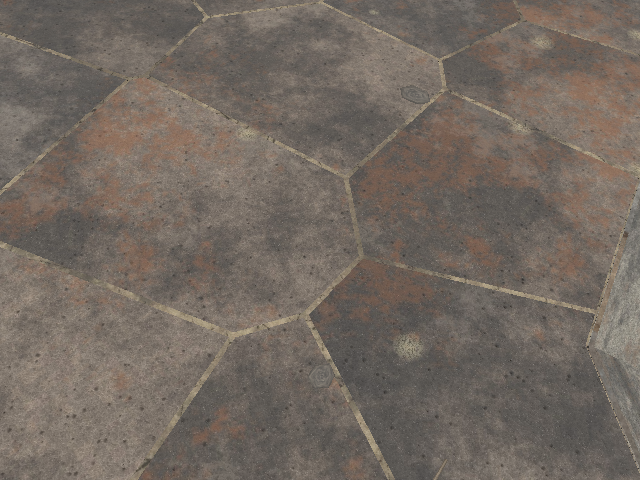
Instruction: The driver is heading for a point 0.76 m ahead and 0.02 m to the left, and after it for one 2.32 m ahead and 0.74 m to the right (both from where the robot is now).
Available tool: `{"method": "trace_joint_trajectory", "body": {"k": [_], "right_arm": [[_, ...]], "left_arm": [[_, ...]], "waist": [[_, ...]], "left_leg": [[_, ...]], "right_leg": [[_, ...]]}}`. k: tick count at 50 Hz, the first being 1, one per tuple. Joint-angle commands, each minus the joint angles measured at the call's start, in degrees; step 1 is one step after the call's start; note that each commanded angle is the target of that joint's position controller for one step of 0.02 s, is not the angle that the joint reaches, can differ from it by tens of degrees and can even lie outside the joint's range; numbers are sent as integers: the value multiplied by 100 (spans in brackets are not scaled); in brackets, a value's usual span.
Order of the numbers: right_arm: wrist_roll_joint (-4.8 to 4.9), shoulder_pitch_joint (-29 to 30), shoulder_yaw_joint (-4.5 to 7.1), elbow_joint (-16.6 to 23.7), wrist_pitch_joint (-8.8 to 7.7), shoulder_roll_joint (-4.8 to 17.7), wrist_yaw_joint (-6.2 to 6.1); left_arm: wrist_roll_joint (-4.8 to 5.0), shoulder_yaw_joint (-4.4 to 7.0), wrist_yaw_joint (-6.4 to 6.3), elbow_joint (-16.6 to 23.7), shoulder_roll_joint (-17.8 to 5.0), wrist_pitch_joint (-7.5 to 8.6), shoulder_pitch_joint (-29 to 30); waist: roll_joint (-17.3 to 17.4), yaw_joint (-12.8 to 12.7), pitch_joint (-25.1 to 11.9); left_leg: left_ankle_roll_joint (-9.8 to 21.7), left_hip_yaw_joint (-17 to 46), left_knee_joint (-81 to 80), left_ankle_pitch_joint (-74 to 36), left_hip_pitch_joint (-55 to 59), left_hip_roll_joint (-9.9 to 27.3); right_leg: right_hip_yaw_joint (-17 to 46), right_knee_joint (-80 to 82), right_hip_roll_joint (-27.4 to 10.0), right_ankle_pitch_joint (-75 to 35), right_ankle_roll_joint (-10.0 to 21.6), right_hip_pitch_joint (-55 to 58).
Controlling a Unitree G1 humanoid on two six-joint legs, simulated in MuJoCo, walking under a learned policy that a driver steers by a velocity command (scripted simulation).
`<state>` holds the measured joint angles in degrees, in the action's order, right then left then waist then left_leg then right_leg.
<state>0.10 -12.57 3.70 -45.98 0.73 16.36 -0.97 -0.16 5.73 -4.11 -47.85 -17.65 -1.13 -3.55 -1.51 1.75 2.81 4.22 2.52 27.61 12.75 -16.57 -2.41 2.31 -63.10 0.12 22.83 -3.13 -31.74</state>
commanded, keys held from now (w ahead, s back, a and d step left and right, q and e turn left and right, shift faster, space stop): q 0.20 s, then no key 0.04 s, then w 0.74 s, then w+e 0.02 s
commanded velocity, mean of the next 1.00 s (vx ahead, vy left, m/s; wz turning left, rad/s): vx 0.27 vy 0.00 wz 0.24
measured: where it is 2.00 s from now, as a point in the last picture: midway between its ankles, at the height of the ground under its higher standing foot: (258, 454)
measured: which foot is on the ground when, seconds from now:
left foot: down 0.00-0.38, up 0.40-0.76, down 0.78-1.00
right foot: up 0.00-0.36, down 0.38-0.80, up 0.82-1.00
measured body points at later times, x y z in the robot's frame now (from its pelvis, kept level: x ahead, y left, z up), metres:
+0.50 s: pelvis +0.05 -0.03 +0.00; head +0.07 -0.05 +0.45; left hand +0.06 +0.26 -0.11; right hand +0.24 -0.27 -0.11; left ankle +0.02 +0.09 -0.69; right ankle +0.05 -0.15 -0.74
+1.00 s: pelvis +0.25 +0.09 +0.01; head +0.26 +0.10 +0.45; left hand +0.29 +0.39 -0.12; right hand +0.38 -0.17 -0.11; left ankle +0.21 +0.17 -0.74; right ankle +0.30 -0.07 -0.66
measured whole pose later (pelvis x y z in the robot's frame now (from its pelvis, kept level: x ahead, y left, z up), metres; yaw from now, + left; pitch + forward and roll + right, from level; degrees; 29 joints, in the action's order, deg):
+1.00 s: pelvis +0.25 +0.09 +0.01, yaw +13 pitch +1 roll +1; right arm 0.0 -16.9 2.8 -45.7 -4.4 15.1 1.5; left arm 0.9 3.1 0.6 -48.5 -18.4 5.0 -13.2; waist -2.4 1.2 1.0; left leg 3.5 -1.9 17.3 10.3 -8.0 -3.1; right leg 0.8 -60.5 -6.4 14.0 1.1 -32.4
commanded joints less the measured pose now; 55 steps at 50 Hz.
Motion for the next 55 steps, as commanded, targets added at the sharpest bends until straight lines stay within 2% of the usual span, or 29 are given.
{"method": "trace_joint_trajectory", "body": {"k": [1, 8, 12, 14, 15, 17, 18, 19, 20, 21, 22, 24, 26, 30, 34, 36, 38, 39, 40, 41, 42, 43, 44, 46, 49, 51, 52, 54, 55], "right_arm": [[47, 59, 227, 418, -79, 970, -118], [55, 93, 312, 543, 23, 1106, -156], [27, 254, 307, 636, 77, 1073, -127], [41, 265, 258, 632, 93, 971, -112], [52, 286, 227, 622, 98, 923, -104], [64, 346, 144, 592, 93, 811, -100], [26, 223, 75, 545, 58, 641, -100], [-13, 128, -21, 530, 0, 358, -79], [70, 137, -23, 695, -95, 300, -67], [107, 528, 93, 837, -204, 763, -84], [135, 531, 179, 777, -260, 1019, -70], [40, 411, 190, 652, -307, 916, 6], [14, 710, 134, 707, -406, 647, 83], [54, 1262, -14, 893, -508, 229, 151], [135, 1514, -27, 1003, -539, 321, 234], [171, 1384, 6, 1015, -550, 451, 261], [155, 666, 126, 809, -538, 674, 229], [159, -134, 260, 580, -525, 921, 174], [51, -1111, 372, 441, -503, 1329, 110], [23, -1503, 422, 299, -468, 1675, 161], [39, -1238, 258, 324, -504, 1129, 200], [47, -801, 176, 392, -525, 907, 212], [12, -477, 139, 456, -536, 796, 226], [-59, -132, 72, 499, -559, 589, 253], [10, -130, 94, 408, -631, 639, 235], [-16, -198, 121, 319, -656, 718, 196], [-42, -144, 108, 290, -650, 713, 174], [-94, -140, 89, 229, -622, 731, 104], [-113, -302, 81, 157, -617, 756, 72]], "left_arm": [[35, 97, 1, 326, -410, 130, 110], [61, 54, 91, 375, -419, 201, 331], [86, 42, 176, 317, -495, 288, 195], [114, 20, 252, 289, -498, 337, 96], [121, 2, 292, 285, -473, 365, 87], [118, -35, 364, 184, -363, 453, -183], [81, -37, 372, 97, -395, 497, -397], [-8, -15, 361, 2, -611, 540, -842], [-110, 97, 365, -152, -1197, 547, -1303], [-128, 135, 411, -170, -1216, 611, -1260], [-40, 54, 386, -78, -923, 654, -1000], [91, -38, 338, -34, -669, 650, -874], [83, -75, 309, -107, -617, 647, -1135], [101, -66, 310, -206, -735, 627, -1483], [150, -38, 379, -287, -939, 592, -1793], [193, -28, 395, -311, -984, 555, -1801], [207, -39, 386, -290, -986, 520, -1695], [165, -102, 387, -272, -811, 524, -1694], [56, -247, 391, -59, -424, 557, -1659], [84, -375, 364, 74, 12, 680, -2009], [223, -209, 391, 63, -650, 751, -1742], [288, -156, 434, 155, -816, 800, -1438], [236, -166, 428, 146, -739, 815, -1279], [125, -154, 452, 136, -577, 754, -1246], [78, -204, 481, 193, -337, 625, -1183], [67, -231, 481, 313, -292, 575, -864], [52, -252, 495, 366, -256, 578, -702], [3, -333, 557, 481, -93, 639, -336], [0, -351, 599, 551, -62, 670, -158]], "waist": [[690, -94, -782], [936, 9, -539], [982, 21, -666], [967, 34, -813], [998, 26, -742], [969, -186, -540], [796, -258, -517], [117, -341, -667], [-908, -299, -548], [-965, -438, 89], [-697, -341, 366], [-707, -267, 278], [-615, -434, 214], [-626, -684, 155], [-665, -765, 205], [-700, -591, 221], [-600, -110, -113], [-392, 273, -603], [397, 656, -1502], [2000, 479, -2070], [1443, 497, -1486], [1212, 345, -787], [824, 218, -505], [728, -48, -221], [642, -220, -104], [515, -184, 17], [477, -179, 130], [479, -71, 154], [464, 23, 55]], "left_leg": [[794, 1765, -879, -1981, 1330, 1394], [819, 2241, -960, -918, 1093, 1201], [874, 2442, -786, -1388, 1008, 1193], [858, 2514, -844, -424, 891, 1112], [826, 2555, -899, 296, 706, 1034], [655, 2533, -856, 1483, 174, 777], [467, 2391, -648, 1815, -133, 579], [180, 1862, 452, 2157, -720, 175], [-104, 718, 1676, 2260, -1753, -641], [-190, 769, 2521, 2148, -2580, -296], [-231, 869, 2875, 1644, -2745, -31], [-393, 508, 2945, 909, -2830, 263], [-508, 166, 2755, 276, -2683, 427], [-625, -260, 1405, -331, -1999, 456], [-547, -427, 526, -504, -1185, 350], [-375, -396, 262, -520, -834, 346], [-140, -504, -46, -549, 311, 190], [40, -407, -131, -498, 1417, 242], [501, 1047, -153, 115, 3132, 1400], [1205, 3567, -1063, 1373, 3916, 2501], [1129, 3658, -1326, 1850, 3428, 2386], [959, 2855, -1374, 1493, 2804, 2196], [872, 2283, -1482, 895, 2243, 1929], [817, 1553, -1760, -138, 1480, 1580], [934, 1010, -2057, -996, 1100, 1483], [921, 620, -2173, -1307, 1090, 1468], [837, 286, -2128, -2009, 946, 1362], [608, -429, -1937, -3191, 562, 1056], [548, -549, -1865, -3425, 569, 1057]], "right_leg": [[325, 198, -36, -356, -72, -558], [458, 1728, 104, -418, -240, -14], [425, 2176, 116, -312, -206, 520], [300, 2556, 90, -358, -107, 948], [200, 2834, 110, -413, -30, 1185], [-38, 3857, 139, -951, 191, 2015], [61, 4199, -28, -967, 331, 2531], [980, 4487, -867, -502, 657, 3217], [2560, 5014, -1723, 578, 1384, 3490], [3612, 5413, -2252, 1551, 1901, 3073], [3263, 5455, -2087, 1660, 1814, 2941], [2454, 5502, -1623, 1056, 1460, 3169], [1840, 5600, -1365, 209, 1356, 3135], [1011, 5607, -1085, -940, 1337, 2856], [862, 5505, -1260, -1314, 1375, 2604], [920, 5385, -1443, -1570, 1316, 2649], [648, 4665, -1334, -2813, 1113, 2518], [309, 3614, -1027, -3420, 935, 2226], [-69, 1720, -614, -2535, 614, 950], [-89, 84, 168, 764, 402, -515], [382, -649, -154, 860, 463, -1069], [274, -728, -440, 348, 591, -1304], [176, -551, -635, -130, 610, -1135], [158, -177, -866, -689, 558, -748], [47, 264, -909, -1095, 381, -715], [40, 844, -906, -1628, 266, -957], [-13, 1316, -834, -1962, 237, -814], [-292, 2338, -545, -2764, 255, -90], [-386, 2608, -393, -3149, 274, 196]]}}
